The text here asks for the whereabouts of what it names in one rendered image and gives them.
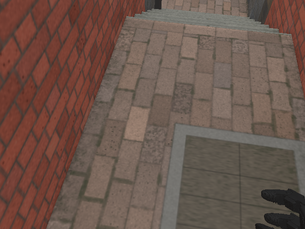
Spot right robot hand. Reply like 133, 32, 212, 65
255, 189, 305, 229

